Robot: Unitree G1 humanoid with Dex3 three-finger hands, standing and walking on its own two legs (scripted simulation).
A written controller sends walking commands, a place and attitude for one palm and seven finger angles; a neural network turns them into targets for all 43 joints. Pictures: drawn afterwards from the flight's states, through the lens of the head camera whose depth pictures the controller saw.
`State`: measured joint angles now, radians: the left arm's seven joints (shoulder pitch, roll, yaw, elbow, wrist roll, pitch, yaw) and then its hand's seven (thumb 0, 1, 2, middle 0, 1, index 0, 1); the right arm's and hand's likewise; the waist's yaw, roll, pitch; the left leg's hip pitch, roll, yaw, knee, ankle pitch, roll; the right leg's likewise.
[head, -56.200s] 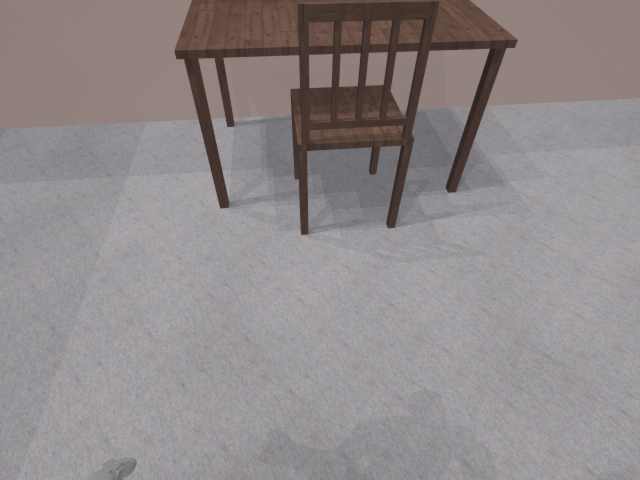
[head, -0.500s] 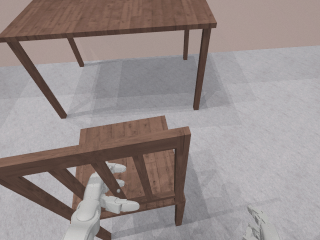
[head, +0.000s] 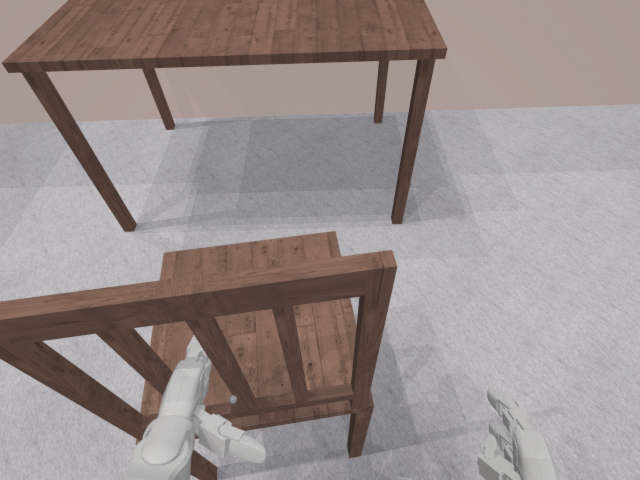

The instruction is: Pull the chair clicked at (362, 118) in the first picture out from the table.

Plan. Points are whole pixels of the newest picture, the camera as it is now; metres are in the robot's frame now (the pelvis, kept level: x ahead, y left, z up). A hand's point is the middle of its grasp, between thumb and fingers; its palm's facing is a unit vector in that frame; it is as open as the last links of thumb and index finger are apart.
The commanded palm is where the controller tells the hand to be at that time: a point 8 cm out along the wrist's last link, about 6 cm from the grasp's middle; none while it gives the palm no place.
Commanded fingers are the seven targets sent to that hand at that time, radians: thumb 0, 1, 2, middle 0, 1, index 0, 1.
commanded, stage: draw the fingers out of the gap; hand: left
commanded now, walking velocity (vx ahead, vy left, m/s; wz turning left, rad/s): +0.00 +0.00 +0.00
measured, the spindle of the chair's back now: (229, 369) +0.27 +0.13 -0.03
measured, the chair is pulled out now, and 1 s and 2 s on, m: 0.66 0.66 0.66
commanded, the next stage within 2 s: draw the hand back to the body in 0.70 s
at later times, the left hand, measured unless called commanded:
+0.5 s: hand (219, 473) +0.15 +0.13 -0.03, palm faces +0.00 -0.99 -0.16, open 17.5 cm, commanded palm +0.12 +0.18 -0.01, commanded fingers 0.00 -0.55 0.20 0.00 0.00 0.00 0.00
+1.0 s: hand out of the picture +0.13 +0.13 +0.02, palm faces +0.11 -0.99 -0.03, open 17.5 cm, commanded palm +0.09 +0.19 +0.03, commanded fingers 0.00 -0.55 0.20 0.00 0.00 0.00 0.00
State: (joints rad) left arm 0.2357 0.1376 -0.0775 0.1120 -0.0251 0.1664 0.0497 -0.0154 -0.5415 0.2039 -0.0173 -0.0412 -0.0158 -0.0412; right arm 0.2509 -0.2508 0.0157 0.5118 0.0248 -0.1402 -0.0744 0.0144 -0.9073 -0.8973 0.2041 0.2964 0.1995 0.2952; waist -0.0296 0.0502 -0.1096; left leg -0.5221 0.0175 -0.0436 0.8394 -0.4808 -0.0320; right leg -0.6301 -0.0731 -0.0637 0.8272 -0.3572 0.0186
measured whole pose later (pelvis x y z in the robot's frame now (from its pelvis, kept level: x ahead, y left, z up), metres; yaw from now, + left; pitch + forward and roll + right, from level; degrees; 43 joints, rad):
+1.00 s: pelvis -0.01 +0.00 -0.03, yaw +1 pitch +12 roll -2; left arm 0.82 0.13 -0.11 -0.41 -0.09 -0.13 0.02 -0.02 -0.54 0.20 -0.01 0.00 -0.01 0.00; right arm 0.26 -0.19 -0.02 0.46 0.04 -0.20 -0.10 0.02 -0.91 -0.90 0.20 0.30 0.20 0.30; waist 0.01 0.04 -0.17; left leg -0.71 0.02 -0.07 1.08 -0.58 -0.03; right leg -0.80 -0.08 -0.08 1.02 -0.44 0.02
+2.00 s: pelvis +0.00 -0.01 +0.03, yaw +2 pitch -5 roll -1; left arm 0.59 0.37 0.24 -0.41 -0.03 0.02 0.17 0.00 0.55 0.73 -0.17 -0.23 -0.41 -0.36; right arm 0.20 -0.23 0.04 0.65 0.02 -0.26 -0.13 0.02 -0.91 -0.90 0.20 0.30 0.20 0.30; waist 0.10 0.11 0.04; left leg -0.09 0.04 -0.07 0.54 -0.36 -0.05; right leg -0.19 -0.05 -0.11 0.54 -0.26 0.00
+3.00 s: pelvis -0.03 +0.02 +0.03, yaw -1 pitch -1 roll +0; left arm 0.57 0.42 0.43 -0.51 -0.04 -0.14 0.17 0.01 0.88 0.90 -0.21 -0.30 -0.21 -0.30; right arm 0.16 -0.18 -0.02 0.60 0.02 -0.05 -0.09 0.01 -0.91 -0.90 0.20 0.30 0.20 0.30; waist 0.02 -0.01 0.06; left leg -0.22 0.00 -0.01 0.53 -0.29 -0.01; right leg -0.32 -0.08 -0.04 0.50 -0.16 0.04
